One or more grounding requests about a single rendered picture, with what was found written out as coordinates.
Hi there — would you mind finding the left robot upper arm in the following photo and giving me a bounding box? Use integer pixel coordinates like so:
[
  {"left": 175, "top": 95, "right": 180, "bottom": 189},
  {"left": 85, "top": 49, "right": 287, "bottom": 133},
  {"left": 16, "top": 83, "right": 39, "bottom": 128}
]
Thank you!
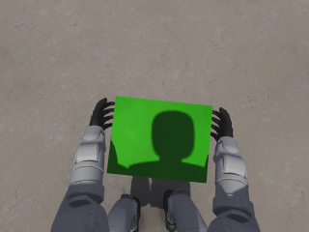
[{"left": 51, "top": 203, "right": 110, "bottom": 232}]

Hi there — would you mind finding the right robot forearm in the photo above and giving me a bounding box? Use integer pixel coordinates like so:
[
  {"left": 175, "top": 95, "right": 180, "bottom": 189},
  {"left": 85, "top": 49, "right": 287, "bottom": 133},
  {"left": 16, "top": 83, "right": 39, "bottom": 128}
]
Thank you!
[{"left": 212, "top": 136, "right": 261, "bottom": 232}]

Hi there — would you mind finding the left robot hand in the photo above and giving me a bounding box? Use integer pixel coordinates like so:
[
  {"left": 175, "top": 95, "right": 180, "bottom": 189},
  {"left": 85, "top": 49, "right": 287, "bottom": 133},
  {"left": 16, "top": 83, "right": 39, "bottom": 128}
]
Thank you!
[{"left": 89, "top": 98, "right": 115, "bottom": 131}]

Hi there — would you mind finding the right robot hand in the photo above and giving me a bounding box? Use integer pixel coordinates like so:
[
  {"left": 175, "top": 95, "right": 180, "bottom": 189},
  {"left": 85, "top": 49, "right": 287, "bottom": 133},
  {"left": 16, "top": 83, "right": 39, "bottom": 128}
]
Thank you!
[{"left": 211, "top": 107, "right": 234, "bottom": 142}]

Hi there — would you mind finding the robot left foot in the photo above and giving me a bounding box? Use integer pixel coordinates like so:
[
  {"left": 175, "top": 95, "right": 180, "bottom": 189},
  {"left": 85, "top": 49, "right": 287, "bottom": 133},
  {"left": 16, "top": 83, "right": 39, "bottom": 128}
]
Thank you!
[{"left": 130, "top": 196, "right": 141, "bottom": 232}]

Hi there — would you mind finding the carton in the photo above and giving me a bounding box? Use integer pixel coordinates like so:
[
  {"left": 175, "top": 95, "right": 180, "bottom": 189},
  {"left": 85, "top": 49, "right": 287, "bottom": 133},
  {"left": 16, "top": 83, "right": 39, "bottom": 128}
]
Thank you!
[{"left": 106, "top": 96, "right": 213, "bottom": 184}]

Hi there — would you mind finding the right robot upper arm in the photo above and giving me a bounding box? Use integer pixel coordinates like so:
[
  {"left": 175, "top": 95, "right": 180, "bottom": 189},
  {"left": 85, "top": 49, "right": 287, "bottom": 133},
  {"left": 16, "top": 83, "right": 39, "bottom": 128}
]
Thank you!
[{"left": 207, "top": 217, "right": 258, "bottom": 232}]

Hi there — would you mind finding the left robot forearm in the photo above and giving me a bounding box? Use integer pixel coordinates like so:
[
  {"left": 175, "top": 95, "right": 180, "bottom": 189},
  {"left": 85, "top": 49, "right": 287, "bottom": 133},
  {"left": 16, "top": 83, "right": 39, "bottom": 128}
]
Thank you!
[{"left": 50, "top": 125, "right": 106, "bottom": 232}]

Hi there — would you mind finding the robot right thigh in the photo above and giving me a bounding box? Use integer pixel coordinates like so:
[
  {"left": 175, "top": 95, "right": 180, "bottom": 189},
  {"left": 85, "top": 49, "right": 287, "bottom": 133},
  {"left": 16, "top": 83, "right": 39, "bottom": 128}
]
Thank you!
[{"left": 167, "top": 193, "right": 208, "bottom": 232}]

